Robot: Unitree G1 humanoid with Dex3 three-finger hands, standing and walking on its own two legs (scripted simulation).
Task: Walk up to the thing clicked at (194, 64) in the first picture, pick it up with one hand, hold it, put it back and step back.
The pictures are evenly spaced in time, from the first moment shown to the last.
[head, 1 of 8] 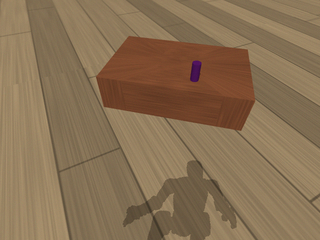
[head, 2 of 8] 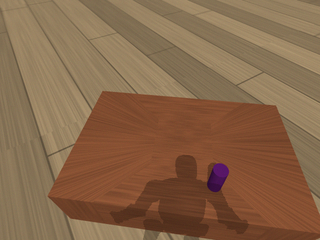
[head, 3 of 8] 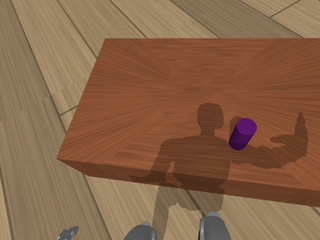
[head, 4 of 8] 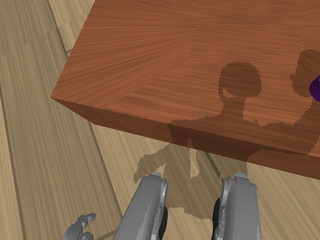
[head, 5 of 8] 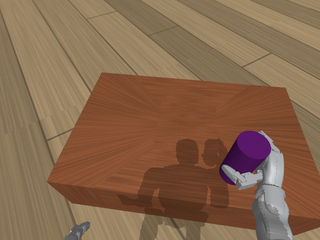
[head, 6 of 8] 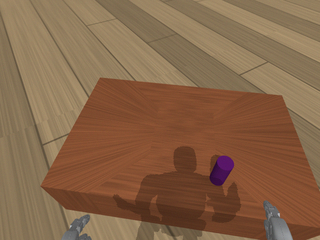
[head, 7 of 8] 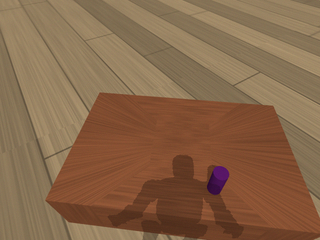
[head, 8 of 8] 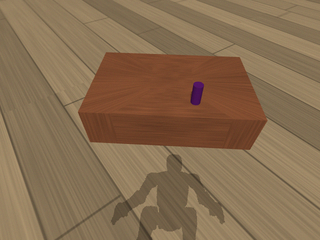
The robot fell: no
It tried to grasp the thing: yes
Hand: right
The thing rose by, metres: 0.38
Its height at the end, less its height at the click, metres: +0.00
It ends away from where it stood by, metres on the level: 0.01
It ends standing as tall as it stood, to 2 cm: yes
